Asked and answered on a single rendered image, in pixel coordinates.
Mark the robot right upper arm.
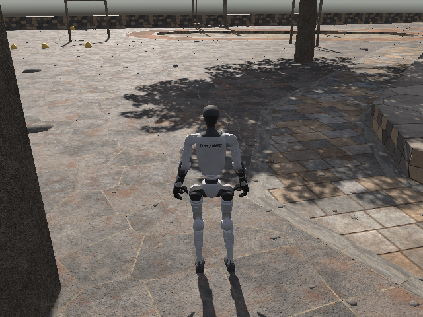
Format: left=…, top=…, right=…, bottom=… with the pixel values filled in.
left=225, top=133, right=243, bottom=170

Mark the left robot hand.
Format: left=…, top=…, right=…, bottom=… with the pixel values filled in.
left=173, top=184, right=188, bottom=200

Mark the robot right forearm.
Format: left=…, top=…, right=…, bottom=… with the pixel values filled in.
left=235, top=160, right=248, bottom=186

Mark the robot right shin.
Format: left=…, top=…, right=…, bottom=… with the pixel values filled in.
left=223, top=219, right=234, bottom=264

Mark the right robot hand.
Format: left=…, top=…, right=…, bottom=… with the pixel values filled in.
left=233, top=184, right=249, bottom=197

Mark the robot left upper arm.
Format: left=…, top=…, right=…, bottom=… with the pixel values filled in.
left=181, top=133, right=197, bottom=170

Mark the humanoid robot torso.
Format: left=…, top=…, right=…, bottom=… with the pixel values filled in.
left=196, top=130, right=227, bottom=198

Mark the robot left forearm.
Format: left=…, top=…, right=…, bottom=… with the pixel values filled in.
left=174, top=161, right=188, bottom=187

